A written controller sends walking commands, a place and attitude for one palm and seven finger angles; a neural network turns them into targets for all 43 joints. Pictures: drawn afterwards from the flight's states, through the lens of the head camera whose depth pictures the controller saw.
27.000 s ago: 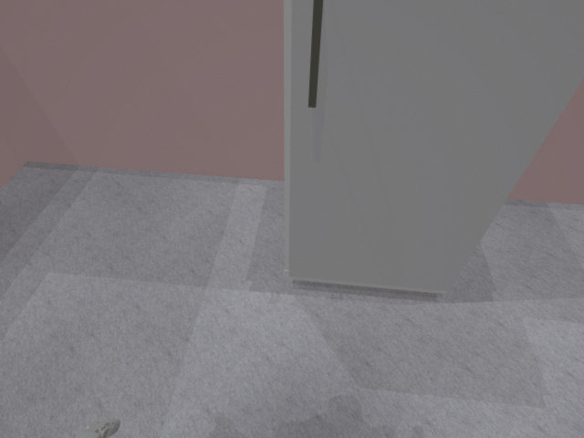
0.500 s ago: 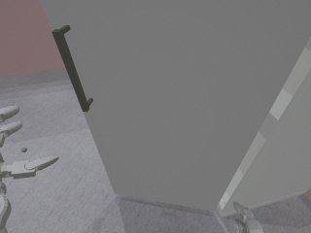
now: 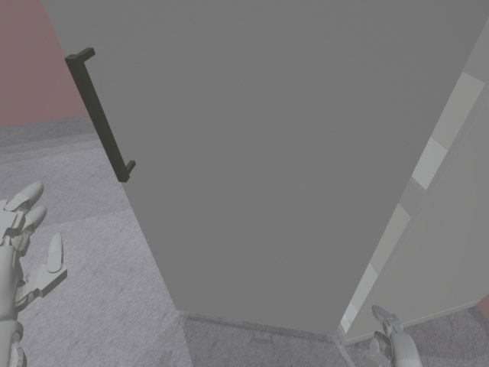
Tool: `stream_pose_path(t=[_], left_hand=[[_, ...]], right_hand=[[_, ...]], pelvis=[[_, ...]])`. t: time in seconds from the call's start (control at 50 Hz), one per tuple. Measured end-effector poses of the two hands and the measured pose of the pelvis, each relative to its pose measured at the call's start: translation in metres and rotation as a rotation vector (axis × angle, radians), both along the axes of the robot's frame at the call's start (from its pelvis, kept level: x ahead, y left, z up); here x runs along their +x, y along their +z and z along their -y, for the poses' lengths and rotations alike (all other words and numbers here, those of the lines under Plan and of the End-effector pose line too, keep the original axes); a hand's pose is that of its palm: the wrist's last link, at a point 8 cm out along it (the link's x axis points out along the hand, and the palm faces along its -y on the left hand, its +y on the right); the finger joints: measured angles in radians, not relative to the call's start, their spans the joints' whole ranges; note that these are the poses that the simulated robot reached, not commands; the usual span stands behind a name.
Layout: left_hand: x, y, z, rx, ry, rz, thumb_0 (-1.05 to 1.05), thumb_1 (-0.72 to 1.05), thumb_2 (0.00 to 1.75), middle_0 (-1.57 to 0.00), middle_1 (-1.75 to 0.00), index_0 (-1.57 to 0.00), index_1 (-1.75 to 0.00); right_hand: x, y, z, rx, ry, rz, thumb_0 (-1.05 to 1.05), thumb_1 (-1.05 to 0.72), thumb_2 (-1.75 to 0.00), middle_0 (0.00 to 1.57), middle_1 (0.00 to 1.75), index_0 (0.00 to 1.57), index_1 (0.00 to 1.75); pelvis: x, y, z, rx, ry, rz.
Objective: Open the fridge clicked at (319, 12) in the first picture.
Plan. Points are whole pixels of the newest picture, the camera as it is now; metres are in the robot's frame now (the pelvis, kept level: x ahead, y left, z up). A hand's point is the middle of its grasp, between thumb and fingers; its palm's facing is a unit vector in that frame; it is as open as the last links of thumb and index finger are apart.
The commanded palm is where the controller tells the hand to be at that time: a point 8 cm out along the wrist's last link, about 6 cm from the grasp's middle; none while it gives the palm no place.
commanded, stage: draw the hand back to the body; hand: left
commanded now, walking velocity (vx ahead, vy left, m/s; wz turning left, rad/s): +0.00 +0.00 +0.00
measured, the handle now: (107, 122) +0.44 +0.31 +0.20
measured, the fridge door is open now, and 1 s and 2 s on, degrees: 66 66 66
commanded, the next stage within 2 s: step back with the hand held close in 0.28 s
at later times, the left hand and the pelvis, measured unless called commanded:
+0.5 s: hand (56, 250) +0.20 +0.27 +0.16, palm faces +0.47 -0.79 -0.39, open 7.4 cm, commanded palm +0.14 +0.31 +0.17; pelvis +0.00 +0.00 +0.00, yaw +0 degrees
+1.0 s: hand out of the picture +0.12 +0.31 +0.15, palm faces +0.48 -0.76 -0.44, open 7.4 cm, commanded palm +0.05 +0.34 +0.17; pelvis -0.08 +0.03 -0.01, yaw +2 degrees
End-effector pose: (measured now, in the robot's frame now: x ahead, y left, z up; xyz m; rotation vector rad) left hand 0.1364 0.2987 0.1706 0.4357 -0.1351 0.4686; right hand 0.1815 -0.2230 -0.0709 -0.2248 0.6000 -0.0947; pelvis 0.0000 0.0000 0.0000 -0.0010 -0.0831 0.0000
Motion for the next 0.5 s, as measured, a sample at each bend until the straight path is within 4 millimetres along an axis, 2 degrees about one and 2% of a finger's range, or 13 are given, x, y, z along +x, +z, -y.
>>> stream_pose_path(t=[0.18,0.36,0.5], left_hand=[[0.003,0.003,-0.005,-0.003,0.041,0.010,0.01,0.86,0.89,-0.21,-0.32,-0.21,-0.32],[0.011,0.000,-0.004,-0.011,0.015,-0.010,0.02,0.89,0.90,-0.21,-0.31,-0.21,-0.30],[0.017,0.007,-0.009,0.031,0.000,0.018,0.02,0.89,0.90,-0.21,-0.30,-0.21,-0.30]], right_hand=[[0.010,-0.001,-0.011,0.014,0.031,-0.008,0.01,-0.90,-0.90,0.20,0.30,0.21,0.30],[0.004,-0.005,-0.009,0.007,0.020,-0.044,0.01,-0.90,-0.90,0.21,0.30,0.21,0.30],[-0.002,-0.005,-0.005,-0.007,0.003,-0.078,0.01,-0.90,-0.90,0.21,0.30,0.21,0.30]], pelvis=[[0.003,0.000,0.002,0.001,0.007,0.003],[0.006,0.001,0.001,0.001,0.002,0.000],[0.003,0.001,-0.004,-0.013,0.006,-0.026]])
